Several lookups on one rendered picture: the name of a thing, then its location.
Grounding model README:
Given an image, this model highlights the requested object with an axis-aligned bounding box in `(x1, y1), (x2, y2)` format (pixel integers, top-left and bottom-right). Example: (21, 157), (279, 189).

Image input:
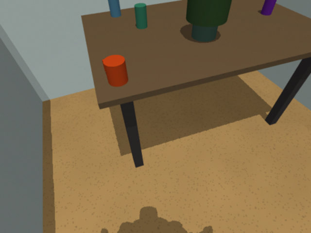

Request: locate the table
(81, 0), (311, 167)

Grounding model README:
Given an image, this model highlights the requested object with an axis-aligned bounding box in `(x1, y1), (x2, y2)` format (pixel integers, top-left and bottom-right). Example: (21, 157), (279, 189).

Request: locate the potted plant
(186, 0), (232, 42)

